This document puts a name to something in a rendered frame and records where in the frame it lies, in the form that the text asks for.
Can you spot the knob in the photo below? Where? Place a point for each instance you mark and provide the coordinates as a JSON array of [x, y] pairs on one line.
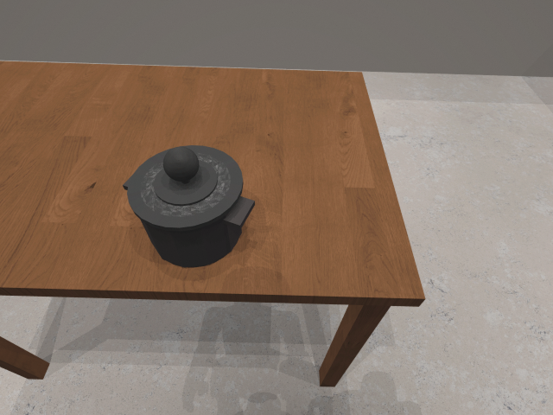
[[181, 164]]

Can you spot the pot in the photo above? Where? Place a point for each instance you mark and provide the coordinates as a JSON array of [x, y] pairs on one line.
[[201, 246]]

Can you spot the lid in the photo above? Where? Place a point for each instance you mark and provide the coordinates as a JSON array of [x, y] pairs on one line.
[[164, 203]]

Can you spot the table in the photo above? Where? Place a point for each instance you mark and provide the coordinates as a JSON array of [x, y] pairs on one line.
[[326, 227]]

